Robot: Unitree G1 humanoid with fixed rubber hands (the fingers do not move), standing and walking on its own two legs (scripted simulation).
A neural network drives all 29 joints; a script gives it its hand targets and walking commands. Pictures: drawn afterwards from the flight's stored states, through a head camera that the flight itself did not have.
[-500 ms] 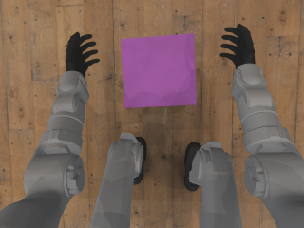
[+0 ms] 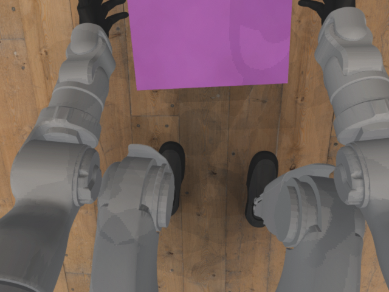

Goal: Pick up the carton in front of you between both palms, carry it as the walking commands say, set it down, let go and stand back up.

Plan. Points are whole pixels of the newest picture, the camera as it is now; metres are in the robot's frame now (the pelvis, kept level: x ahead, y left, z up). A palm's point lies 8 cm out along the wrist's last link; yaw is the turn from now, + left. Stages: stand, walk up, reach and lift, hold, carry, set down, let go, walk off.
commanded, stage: reach and lift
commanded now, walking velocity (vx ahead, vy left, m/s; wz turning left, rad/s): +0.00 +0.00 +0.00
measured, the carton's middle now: (209, 28) +0.52 +0.05 -0.25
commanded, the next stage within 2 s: none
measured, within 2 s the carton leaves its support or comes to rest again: leaves its support in 0.80 s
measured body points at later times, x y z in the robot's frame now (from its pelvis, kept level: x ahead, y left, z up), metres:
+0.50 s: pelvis +0.00 +0.00 +0.01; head +0.37 +0.01 +0.26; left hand +0.52 +0.20 -0.18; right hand +0.56 -0.10 -0.18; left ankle +0.13 +0.12 -0.34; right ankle +0.13 -0.12 -0.34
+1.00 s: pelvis +0.01 -0.01 +0.01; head +0.31 +0.01 +0.34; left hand +0.51 +0.19 -0.09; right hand +0.55 -0.11 -0.09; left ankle +0.13 +0.12 -0.34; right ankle +0.13 -0.13 -0.34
